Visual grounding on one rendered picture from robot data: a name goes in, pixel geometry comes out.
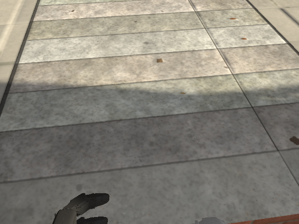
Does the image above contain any left robot hand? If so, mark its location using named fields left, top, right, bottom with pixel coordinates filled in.
left=52, top=193, right=109, bottom=224

